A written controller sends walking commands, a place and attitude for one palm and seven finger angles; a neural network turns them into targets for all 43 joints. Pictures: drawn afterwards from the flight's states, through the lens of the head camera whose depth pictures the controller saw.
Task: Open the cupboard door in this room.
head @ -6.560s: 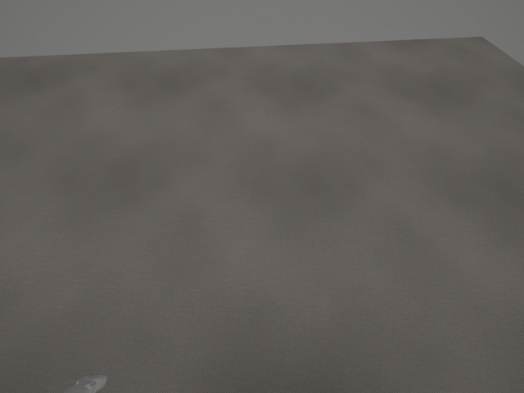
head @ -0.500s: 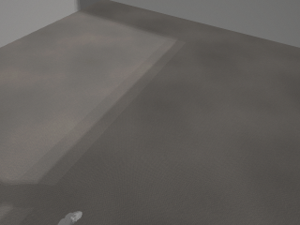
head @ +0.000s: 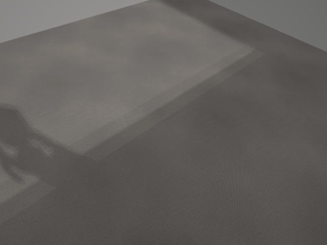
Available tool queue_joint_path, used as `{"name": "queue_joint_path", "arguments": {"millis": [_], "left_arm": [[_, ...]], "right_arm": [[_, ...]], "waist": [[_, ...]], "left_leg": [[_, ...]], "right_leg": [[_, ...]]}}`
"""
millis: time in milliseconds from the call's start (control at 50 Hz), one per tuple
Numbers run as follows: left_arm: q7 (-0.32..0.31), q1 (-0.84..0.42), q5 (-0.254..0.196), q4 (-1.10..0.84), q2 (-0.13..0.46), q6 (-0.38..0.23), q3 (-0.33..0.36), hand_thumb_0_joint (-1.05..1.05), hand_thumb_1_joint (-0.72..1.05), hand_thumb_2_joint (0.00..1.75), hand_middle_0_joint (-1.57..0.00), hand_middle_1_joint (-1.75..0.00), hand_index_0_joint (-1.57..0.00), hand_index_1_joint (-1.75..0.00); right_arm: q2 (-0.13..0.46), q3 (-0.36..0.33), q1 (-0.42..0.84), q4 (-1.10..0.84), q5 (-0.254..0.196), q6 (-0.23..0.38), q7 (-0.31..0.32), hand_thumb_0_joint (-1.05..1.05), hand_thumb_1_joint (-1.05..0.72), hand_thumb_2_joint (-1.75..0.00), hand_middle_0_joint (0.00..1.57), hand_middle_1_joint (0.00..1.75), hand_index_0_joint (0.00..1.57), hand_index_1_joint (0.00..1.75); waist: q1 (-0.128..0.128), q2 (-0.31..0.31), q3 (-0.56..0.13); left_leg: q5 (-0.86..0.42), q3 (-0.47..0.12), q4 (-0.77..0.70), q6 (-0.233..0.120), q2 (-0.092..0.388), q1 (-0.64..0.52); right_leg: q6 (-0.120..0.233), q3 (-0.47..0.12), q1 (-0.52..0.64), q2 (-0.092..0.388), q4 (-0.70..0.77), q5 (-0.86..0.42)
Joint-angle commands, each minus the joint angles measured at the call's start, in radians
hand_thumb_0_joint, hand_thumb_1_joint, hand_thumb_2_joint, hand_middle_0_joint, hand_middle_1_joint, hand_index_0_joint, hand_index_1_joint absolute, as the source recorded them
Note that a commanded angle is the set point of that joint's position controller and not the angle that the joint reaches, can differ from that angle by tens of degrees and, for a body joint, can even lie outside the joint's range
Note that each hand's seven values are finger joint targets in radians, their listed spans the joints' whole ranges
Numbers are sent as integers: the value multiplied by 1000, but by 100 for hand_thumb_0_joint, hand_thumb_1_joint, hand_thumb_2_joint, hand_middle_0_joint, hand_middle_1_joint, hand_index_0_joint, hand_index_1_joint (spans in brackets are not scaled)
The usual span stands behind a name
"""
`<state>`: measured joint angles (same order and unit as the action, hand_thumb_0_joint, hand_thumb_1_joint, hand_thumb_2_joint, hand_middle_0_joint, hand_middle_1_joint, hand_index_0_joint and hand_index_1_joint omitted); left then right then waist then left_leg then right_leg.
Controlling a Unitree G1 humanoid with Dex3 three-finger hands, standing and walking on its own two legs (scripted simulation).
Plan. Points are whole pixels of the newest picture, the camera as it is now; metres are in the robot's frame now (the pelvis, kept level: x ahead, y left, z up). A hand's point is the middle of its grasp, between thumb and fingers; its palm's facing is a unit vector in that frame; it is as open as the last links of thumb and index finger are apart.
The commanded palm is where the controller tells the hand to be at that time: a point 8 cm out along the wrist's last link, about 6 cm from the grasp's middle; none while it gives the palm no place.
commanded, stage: turn or walk to find it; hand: left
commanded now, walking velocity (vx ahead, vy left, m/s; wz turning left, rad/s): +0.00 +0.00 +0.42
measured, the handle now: out of the picture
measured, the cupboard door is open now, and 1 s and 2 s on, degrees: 0 0 0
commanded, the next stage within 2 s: none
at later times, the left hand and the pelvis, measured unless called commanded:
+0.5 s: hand out of the picture +0.06 +0.22 -0.14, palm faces +0.18 -0.95 -0.25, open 7.4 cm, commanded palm none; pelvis -0.02 +0.01 +0.01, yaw +11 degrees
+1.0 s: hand out of the picture -0.11 +0.20 -0.17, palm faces +0.46 -0.85 -0.24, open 7.4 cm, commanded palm none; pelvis -0.05 +0.00 +0.00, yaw +26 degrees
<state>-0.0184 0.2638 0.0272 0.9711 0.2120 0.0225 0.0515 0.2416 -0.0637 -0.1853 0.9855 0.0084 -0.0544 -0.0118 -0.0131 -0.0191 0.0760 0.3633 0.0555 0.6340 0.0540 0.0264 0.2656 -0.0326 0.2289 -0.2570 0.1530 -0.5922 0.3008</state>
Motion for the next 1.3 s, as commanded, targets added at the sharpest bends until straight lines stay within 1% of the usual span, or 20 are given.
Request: {"name": "queue_joint_path", "arguments": {"millis": [0,20,120,360,480,500,520,540,560,620,680,840,900,940,960,980,1000,1040,1100,1280], "left_arm": [[-2,-12,-14,-112,89,5,20,0,90,90,-20,-30,-20,-30],[-14,-82,-4,-115,108,22,17,0,90,90,-20,-30,-20,-30],[8,-39,-10,-51,115,11,28,0,90,90,-20,-30,-20,-30],[-3,-140,-15,-120,92,13,20,0,90,90,-20,-30,-20,-30],[-11,-40,-23,-113,91,-9,20,0,90,90,-20,-30,-20,-30],[-15,-9,-20,-106,116,-18,24,0,90,90,-20,-30,-20,-30],[-23,10,-7,-106,189,-28,38,0,90,90,-20,-30,-20,-30],[-23,1,-1,-117,243,-27,45,0,90,90,-20,-30,-20,-30],[-24,-30,-12,-135,227,-27,49,0,90,90,-20,-30,-20,-30],[-21,-163,-13,-157,138,-23,25,0,90,90,-20,-30,-20,-30],[-20,-106,-10,-136,125,-37,23,0,90,90,-20,-30,-20,-30],[-15,28,5,-66,189,-28,43,0,90,90,-20,-30,-20,-30],[-14,22,5,-55,208,-21,50,0,90,90,-20,-30,-20,-30],[-12,-2,-4,-52,202,-13,50,0,90,90,-20,-30,-20,-30],[-9,3,-13,-59,175,-5,46,0,90,90,-20,-30,-20,-30],[-2,17,-18,-92,111,2,34,0,90,90,-20,-30,-20,-30],[-3,-44,-9,-122,96,8,20,0,90,90,-20,-30,-20,-30],[-6,-103,-8,-107,109,20,28,0,90,90,-20,-30,-20,-30],[8,-47,-9,-66,109,11,26,0,90,90,-20,-30,-20,-30],[1,-90,-17,-111,88,7,17,0,90,90,-20,-30,-20,-30]], "right_arm": [[249,-51,-119,-58,9,40,8,0,-90,-90,20,30,20,30],[239,-50,-148,-38,11,41,19,0,-90,-90,20,30,20,30],[154,-17,-5,-76,6,55,35,0,-90,-90,20,30,20,30],[156,-36,-67,-78,17,41,29,0,-90,-90,20,30,20,30],[151,-45,-42,-90,12,34,24,0,-90,-90,20,30,20,30],[127,-43,-43,-93,5,35,20,0,-90,-90,20,30,20,30],[71,-36,-62,-100,-4,36,12,0,-90,-90,20,30,20,30],[47,-32,-54,-124,2,34,12,0,-90,-90,20,30,20,30],[92,-45,-51,-114,17,12,15,0,-90,-90,20,30,20,30],[75,-48,-98,-57,18,-7,-3,0,-90,-90,20,30,20,30],[65,-40,-104,-48,17,-5,-4,0,-90,-90,20,30,20,30],[39,-15,33,-75,4,7,-1,0,-90,-90,20,30,20,30],[40,-9,16,-73,-2,18,3,0,-90,-90,20,30,20,30],[57,-10,-43,-59,0,28,5,0,-90,-90,20,30,20,30],[102,-21,-75,-54,3,38,4,0,-90,-90,20,30,20,30],[206,-43,-99,-63,12,45,6,0,-90,-90,20,30,20,30],[256,-52,-138,-56,11,35,8,0,-90,-90,20,30,20,30],[200,-39,-77,-56,15,39,28,0,-90,-90,20,30,20,30],[155,-18,7,-85,11,51,33,0,-90,-90,20,30,20,30],[168,-34,-23,-91,16,39,26,0,-90,-90,20,30,20,30]], "waist": [[62,335,-132],[93,312,-128],[17,158,-86],[53,153,-79],[3,138,-154],[-12,84,-167],[-17,-111,-169],[-21,-243,-116],[-18,-245,-95],[59,-88,0],[37,-137,-29],[-36,-183,-63],[-23,-201,-95],[19,-152,-118],[41,-26,-136],[51,265,-144],[80,275,-127],[69,263,-76],[21,167,-84],[44,172,-101]], "left_leg": [[-596,-416,-324,-205,382,-258],[-551,-400,-324,-227,373,-169],[-603,-236,-307,-194,209,-166],[-442,-403,-319,-238,204,-127],[-473,-419,-210,-186,131,-29],[-380,-384,-160,-140,87,47],[-141,-272,-8,-76,-10,234],[185,-128,205,-28,-111,327],[198,-174,370,-31,-63,301],[21,-139,574,-17,-21,284],[-15,-105,567,11,-5,294],[111,-13,222,17,3,192],[80,24,65,2,-10,96],[-100,36,-152,-12,-10,-59],[-223,-31,-252,-34,50,-193],[-485,-356,-291,-138,296,-290],[-546,-407,-318,-232,398,-204],[-414,-368,-334,-223,315,-114],[-533,-253,-308,-203,221,-142],[-541,-327,-277,-227,204,-139]], "right_leg": [[-46,-73,-309,-27,-342,335],[-35,-172,-275,-22,-445,334],[-52,-202,-286,-35,-533,89],[-52,-223,-203,-84,-300,143],[-26,-200,65,-130,104,-29],[-17,-226,178,-89,232,-114],[41,-419,319,106,310,-113],[153,-573,245,312,335,-177],[188,-558,103,316,365,-83],[142,-350,-23,162,349,-44],[145,-269,67,147,311,-198],[178,-223,171,193,217,-466],[164,-199,164,202,155,-516],[99,-141,89,176,64,-428],[45,-91,-26,131,-55,-285],[-32,-39,-265,0,-255,134],[-31,-106,-276,-31,-406,348],[-30,-201,-309,-26,-526,248],[-43,-201,-285,-35,-521,117],[-48,-194,-180,-88,-252,152]]}}
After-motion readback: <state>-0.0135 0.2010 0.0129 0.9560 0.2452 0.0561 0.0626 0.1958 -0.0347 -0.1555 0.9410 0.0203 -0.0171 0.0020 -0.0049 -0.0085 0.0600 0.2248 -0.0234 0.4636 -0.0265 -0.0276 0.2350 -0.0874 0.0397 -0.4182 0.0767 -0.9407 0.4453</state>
